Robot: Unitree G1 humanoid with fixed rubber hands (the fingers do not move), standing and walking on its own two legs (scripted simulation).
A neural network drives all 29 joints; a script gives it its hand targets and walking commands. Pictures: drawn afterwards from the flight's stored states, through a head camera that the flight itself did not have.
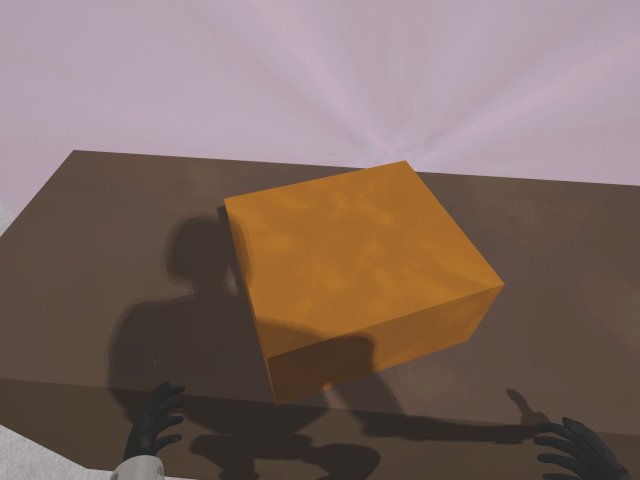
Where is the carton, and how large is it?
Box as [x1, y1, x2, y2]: [224, 160, 504, 405]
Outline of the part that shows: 405,160 224,199 238,263 276,405 467,340 504,284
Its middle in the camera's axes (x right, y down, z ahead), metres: +0.05 +0.05 +0.62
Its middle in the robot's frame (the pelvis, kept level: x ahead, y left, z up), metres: +0.43 -0.01 -0.02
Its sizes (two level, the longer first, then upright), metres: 0.319 0.278 0.157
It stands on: a pedestal, 0.68 m high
